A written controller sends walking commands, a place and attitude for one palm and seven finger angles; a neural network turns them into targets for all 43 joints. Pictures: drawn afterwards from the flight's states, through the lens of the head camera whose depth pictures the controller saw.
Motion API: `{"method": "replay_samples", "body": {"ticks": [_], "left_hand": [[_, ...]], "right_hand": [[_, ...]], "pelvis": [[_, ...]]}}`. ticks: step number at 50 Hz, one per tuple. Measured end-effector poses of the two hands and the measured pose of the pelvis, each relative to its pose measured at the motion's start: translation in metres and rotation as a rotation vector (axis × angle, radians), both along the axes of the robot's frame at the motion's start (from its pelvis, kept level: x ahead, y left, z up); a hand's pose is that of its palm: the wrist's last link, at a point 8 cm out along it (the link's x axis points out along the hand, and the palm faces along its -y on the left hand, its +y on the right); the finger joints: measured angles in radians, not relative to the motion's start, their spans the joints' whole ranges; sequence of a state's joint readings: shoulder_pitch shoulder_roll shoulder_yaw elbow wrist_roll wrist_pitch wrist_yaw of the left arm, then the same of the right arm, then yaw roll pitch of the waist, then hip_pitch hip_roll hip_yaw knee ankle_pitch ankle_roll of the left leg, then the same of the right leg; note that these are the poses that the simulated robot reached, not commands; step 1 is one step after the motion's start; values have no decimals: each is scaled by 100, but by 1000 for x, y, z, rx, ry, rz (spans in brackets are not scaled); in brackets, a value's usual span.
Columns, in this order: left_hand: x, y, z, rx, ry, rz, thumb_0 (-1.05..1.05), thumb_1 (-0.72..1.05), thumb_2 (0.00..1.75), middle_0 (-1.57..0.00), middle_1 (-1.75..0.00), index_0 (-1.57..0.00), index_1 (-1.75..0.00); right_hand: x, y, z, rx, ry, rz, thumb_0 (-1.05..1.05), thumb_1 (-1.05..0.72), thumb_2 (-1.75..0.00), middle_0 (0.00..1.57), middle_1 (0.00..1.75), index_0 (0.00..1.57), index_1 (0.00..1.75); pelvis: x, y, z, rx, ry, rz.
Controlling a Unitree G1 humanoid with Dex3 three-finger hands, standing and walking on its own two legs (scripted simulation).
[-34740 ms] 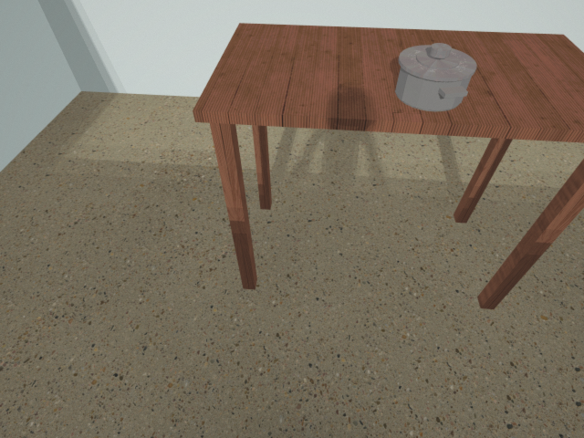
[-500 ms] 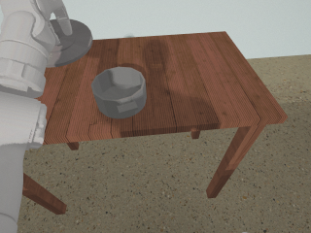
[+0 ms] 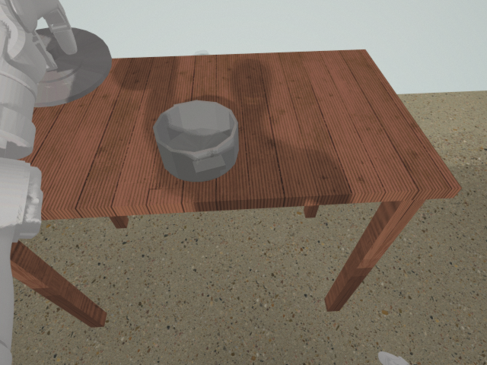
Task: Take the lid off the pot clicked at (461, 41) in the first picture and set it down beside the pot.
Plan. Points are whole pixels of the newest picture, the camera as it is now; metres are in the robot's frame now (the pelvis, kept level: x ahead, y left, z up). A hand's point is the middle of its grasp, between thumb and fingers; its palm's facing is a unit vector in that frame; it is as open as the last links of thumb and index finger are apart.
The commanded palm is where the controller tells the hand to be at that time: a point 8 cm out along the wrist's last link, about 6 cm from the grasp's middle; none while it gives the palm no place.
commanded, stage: move the lid sideways beside the pot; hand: left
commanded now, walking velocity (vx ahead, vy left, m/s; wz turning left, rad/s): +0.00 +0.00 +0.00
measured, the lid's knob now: (43, 48) +0.50 +0.28 +0.28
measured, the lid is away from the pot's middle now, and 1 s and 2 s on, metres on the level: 0.20 0.23 0.23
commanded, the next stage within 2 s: lower the lid onto the table in 0.52 s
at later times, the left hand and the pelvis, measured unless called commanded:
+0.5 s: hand out of the picture +0.46 +0.31 +0.29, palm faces -0.17 -0.08 -0.98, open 6.7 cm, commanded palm +0.45 +0.30 +0.36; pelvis +0.00 +0.00 +0.00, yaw +0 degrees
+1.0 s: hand (29, 66) +0.47 +0.29 +0.27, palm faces -0.21 -0.14 -0.97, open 6.7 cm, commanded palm +0.45 +0.29 +0.33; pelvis +0.00 +0.00 +0.00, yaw +0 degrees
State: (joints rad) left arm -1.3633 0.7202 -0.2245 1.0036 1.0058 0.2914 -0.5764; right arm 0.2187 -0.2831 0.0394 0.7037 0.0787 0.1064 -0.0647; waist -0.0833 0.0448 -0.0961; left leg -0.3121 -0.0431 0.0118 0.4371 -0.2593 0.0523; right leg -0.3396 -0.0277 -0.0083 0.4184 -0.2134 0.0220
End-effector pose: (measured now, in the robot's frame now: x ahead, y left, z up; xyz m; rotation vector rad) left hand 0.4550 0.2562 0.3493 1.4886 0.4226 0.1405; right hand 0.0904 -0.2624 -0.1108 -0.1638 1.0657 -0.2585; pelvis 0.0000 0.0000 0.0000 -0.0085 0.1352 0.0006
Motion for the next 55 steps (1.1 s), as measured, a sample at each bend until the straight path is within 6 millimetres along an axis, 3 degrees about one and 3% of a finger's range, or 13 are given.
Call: {"method": "replay_samples", "body": {"ticks": [23,34,55], "left_hand": [[-8,50,-2,7,17,95,6,34,78,-53,-99,-70,-102],[-5,44,-2,-2,5,76,6,34,78,-53,-99,-70,-102],[7,26,-30,-34,56,64,6,34,78,-53,-99,-70,-103]], "right_hand": [[-22,-3,-4,-7,81,-33,1,-90,-90,20,29,21,30],[-16,0,-4,-3,69,-19,1,-90,-90,20,29,21,30],[-15,3,-7,8,46,-19,1,-90,-90,20,30,21,30]], "pelvis": [[0,1,0,-6,7,0],[2,3,0,-8,10,7],[4,3,0,-5,9,-2]]}}
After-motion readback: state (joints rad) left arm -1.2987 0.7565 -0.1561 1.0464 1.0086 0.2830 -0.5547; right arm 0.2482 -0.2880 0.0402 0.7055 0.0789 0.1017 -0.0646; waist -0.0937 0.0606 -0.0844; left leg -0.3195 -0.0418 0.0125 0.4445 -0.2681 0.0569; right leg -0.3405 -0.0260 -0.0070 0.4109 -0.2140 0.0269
